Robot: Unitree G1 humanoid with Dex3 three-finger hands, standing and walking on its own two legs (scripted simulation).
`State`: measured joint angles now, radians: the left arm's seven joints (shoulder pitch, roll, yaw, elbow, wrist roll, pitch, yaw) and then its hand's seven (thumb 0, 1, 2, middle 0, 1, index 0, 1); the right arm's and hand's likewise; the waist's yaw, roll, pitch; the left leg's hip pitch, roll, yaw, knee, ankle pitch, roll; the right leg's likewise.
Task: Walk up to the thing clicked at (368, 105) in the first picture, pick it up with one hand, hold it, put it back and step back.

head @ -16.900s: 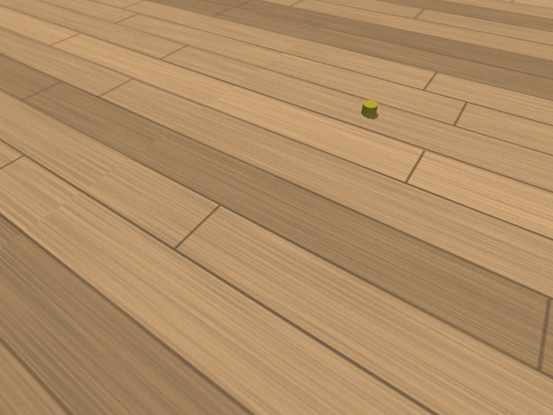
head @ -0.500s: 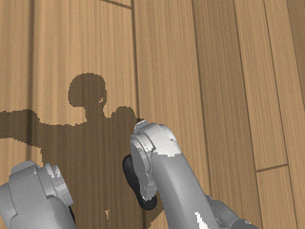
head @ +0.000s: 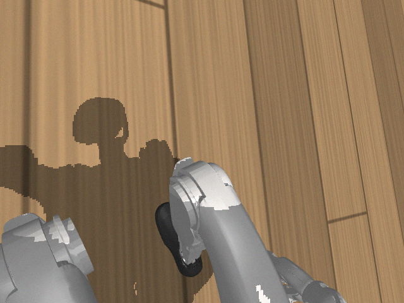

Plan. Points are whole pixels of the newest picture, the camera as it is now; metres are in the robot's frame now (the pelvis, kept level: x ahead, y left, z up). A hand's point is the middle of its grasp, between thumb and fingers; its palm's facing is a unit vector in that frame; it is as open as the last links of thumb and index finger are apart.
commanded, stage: close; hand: left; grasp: from above
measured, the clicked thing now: out of the picture +0.45 +0.36 -0.27
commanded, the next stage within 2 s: settle in 1.26 s
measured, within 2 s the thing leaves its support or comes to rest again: leaves its support in 1.68 s
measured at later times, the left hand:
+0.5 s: hand out of the picture +0.44 +0.35 -0.24, palm faces -0.44 -0.18 -0.88, open 11.9 cm
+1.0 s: hand out of the picture +0.44 +0.35 -0.24, palm faces -0.43 -0.16 -0.89, open 11.7 cm
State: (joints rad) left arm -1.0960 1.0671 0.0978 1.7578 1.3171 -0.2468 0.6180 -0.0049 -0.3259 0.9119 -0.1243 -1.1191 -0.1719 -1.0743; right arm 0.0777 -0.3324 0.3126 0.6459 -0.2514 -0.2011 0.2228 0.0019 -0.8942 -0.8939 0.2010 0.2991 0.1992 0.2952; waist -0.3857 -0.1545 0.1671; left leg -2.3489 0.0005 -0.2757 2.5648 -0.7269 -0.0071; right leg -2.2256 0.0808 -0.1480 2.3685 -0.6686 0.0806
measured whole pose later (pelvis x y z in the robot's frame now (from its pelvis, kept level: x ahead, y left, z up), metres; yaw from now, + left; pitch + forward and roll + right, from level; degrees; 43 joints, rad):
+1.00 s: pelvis +0.00 +0.00 +0.00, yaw +0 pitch +27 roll -16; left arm -1.10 1.09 0.07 1.75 1.27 -0.26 0.59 0.00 -0.22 0.79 -0.29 -0.99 -0.37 -0.95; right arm 0.09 -0.33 0.35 0.62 -0.25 -0.19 0.22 0.00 -0.90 -0.89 0.20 0.30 0.20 0.29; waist -0.39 -0.15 0.18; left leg -2.33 0.00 -0.28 2.55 -0.72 -0.01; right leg -2.21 0.08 -0.16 2.35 -0.66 0.08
